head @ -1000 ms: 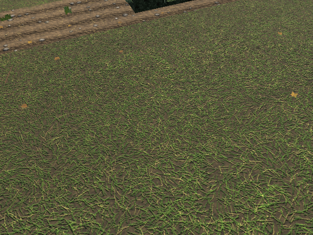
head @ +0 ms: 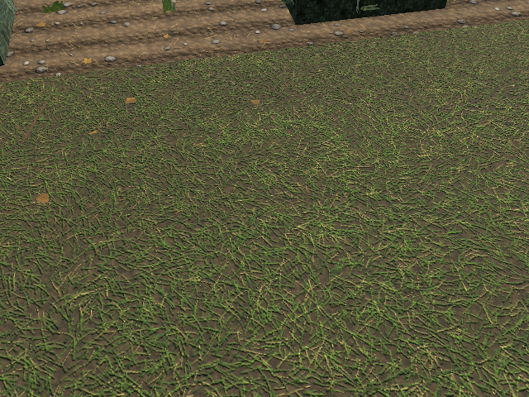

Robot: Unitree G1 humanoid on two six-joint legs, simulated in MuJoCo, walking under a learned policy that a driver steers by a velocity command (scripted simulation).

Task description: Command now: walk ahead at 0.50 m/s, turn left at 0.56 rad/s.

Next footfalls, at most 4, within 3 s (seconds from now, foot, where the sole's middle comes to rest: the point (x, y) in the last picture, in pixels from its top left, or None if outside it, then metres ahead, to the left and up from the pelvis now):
0.14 right None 0.28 -0.15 -0.76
0.62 left None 0.35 0.14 -0.76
1.02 right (229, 341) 0.73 0.09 -0.93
1.42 left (115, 302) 0.88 0.44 -0.93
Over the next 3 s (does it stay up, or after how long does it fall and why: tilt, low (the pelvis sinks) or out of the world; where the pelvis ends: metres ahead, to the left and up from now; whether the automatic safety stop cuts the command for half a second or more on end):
stays up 1.60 0.31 -0.31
